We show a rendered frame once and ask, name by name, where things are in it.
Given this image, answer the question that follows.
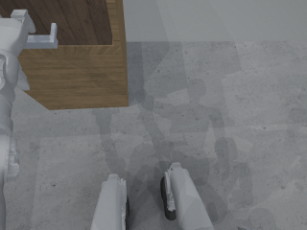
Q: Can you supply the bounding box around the robot left forearm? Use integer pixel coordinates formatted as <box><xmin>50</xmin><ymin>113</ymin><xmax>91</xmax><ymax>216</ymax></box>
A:
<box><xmin>0</xmin><ymin>50</ymin><xmax>19</xmax><ymax>137</ymax></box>

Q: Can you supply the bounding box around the drawer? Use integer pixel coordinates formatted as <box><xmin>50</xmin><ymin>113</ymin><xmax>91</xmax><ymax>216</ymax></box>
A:
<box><xmin>0</xmin><ymin>0</ymin><xmax>113</xmax><ymax>46</ymax></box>

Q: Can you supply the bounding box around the robot left shin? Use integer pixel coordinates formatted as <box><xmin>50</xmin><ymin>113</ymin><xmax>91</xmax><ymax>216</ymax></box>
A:
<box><xmin>101</xmin><ymin>173</ymin><xmax>126</xmax><ymax>230</ymax></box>

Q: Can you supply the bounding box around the handle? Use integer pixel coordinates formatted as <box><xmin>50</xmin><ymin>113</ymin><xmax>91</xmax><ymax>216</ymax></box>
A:
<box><xmin>23</xmin><ymin>23</ymin><xmax>59</xmax><ymax>49</ymax></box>

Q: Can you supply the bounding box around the cabinet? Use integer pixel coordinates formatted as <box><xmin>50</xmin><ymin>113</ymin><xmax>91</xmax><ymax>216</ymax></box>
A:
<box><xmin>17</xmin><ymin>0</ymin><xmax>129</xmax><ymax>110</ymax></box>

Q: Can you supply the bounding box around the left robot hand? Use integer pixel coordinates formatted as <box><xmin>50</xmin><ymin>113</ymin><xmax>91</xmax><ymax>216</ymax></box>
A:
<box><xmin>0</xmin><ymin>9</ymin><xmax>36</xmax><ymax>91</ymax></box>

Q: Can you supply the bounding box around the robot left upper arm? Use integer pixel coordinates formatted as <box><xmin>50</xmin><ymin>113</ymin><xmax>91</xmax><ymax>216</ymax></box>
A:
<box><xmin>0</xmin><ymin>134</ymin><xmax>20</xmax><ymax>230</ymax></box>

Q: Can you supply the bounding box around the right robot thigh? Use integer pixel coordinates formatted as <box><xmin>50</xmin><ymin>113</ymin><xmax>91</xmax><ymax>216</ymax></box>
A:
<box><xmin>164</xmin><ymin>167</ymin><xmax>215</xmax><ymax>230</ymax></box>

